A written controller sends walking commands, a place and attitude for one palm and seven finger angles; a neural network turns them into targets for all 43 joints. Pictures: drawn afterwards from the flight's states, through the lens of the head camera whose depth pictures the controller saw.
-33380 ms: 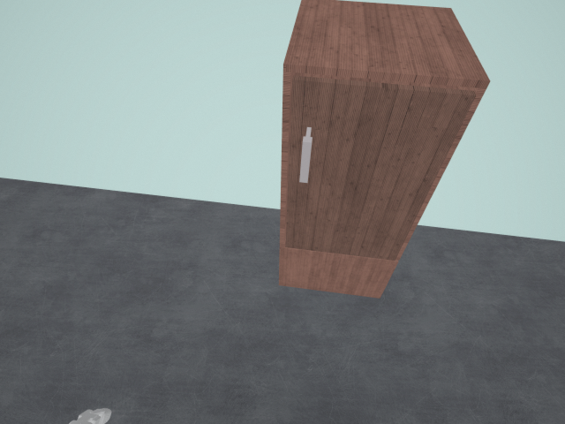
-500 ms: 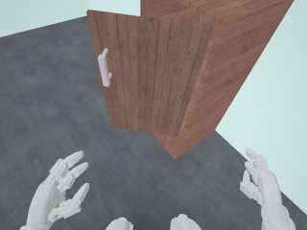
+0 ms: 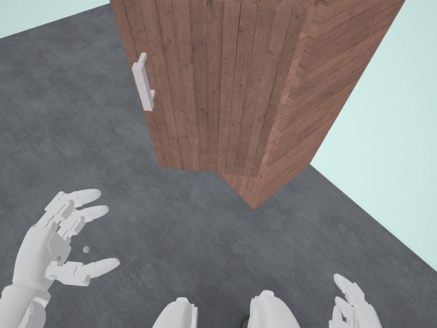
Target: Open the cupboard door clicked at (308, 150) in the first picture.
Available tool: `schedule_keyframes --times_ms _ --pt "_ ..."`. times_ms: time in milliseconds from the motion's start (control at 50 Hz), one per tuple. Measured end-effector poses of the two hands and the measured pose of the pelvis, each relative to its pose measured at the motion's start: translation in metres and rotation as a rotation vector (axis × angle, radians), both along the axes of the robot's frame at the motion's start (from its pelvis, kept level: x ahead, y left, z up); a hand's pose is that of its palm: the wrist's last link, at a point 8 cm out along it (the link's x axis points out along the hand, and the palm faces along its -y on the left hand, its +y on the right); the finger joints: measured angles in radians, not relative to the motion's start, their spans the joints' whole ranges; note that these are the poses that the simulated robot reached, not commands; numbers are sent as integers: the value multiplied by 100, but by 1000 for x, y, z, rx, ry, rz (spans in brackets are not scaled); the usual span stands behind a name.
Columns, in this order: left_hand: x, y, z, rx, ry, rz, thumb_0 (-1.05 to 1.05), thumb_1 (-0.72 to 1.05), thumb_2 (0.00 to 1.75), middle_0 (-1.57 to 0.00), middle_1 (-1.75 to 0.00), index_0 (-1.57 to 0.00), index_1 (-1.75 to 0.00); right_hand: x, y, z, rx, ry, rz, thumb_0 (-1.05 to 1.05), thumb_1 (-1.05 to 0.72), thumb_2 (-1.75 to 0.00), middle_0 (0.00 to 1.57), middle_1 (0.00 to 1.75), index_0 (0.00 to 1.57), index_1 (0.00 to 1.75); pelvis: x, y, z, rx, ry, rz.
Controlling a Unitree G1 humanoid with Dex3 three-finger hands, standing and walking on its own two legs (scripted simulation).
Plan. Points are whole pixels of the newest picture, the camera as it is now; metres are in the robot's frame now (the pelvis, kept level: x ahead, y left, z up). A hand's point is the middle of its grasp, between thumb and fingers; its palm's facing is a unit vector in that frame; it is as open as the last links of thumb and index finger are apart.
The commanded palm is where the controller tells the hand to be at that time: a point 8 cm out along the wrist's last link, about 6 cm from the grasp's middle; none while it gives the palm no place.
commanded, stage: raise the hand with hooked fingers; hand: left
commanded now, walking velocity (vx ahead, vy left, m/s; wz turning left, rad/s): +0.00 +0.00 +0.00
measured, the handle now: (146, 82) +0.61 +0.20 +0.05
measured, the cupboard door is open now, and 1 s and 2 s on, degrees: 45 45 45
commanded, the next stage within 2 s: move the hooked fingers beside the handle in 1.16 s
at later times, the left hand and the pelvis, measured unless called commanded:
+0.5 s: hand (60, 220) +0.28 +0.27 +0.05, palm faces -0.04 -1.00 -0.06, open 13.9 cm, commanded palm +0.26 +0.32 +0.06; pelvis +0.01 +0.01 +0.01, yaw +0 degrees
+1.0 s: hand (59, 205) +0.30 +0.28 +0.05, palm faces -0.05 -1.00 -0.05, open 14.0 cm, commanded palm +0.28 +0.33 +0.06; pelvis +0.01 +0.01 +0.01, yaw -1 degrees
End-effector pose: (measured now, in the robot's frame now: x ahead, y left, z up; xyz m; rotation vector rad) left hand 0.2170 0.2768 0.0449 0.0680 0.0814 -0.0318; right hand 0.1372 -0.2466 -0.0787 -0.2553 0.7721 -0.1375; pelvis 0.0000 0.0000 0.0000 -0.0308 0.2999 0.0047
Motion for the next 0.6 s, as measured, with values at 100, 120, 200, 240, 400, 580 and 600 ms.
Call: schedule_keyframes --times_ms 100,120,200,240,400,580,600 --pt "4 9 -4 -7 -3 -12 0 -11 47 -27 -95 -27 -96 10 -13 15 -64 -37 6 1 -90 -90 20 30 20 30 1 3 1 -4 -7 2" --pt "5 10 -4 -8 -4 -12 0 -14 46 -27 -97 -28 -97 13 -14 18 -71 -47 9 1 -90 -90 20 30 20 30 1 3 2 -5 -8 2" --pt "12 19 -2 -12 -17 -10 -1 -23 42 -28 -103 -28 -103 27 -9 28 -82 -81 32 1 -90 -90 20 30 20 30 3 5 4 -11 -14 5" --pt "15 23 1 -14 -25 -6 -1 -28 40 -28 -106 -29 -106 34 -4 31 -76 -95 46 1 -90 -90 20 30 20 30 4 5 5 -15 -15 7" --pt "30 40 5 -10 -9 -7 -1 -43 33 -30 -116 -30 -116 47 19 31 -32 -99 98 1 -90 -90 20 30 20 30 9 9 8 -23 -14 11" --pt "51 58 10 -8 -6 -6 -1 -49 30 -30 -119 -30 -120 39 25 20 -19 -35 98 1 -90 -89 20 30 20 30 13 12 9 -26 -1 8" --pt "53 60 10 -8 -6 -7 -2 -49 30 -30 -119 -30 -120 37 24 20 -21 -26 94 1 -90 -89 20 30 20 30 13 12 9 -26 1 7"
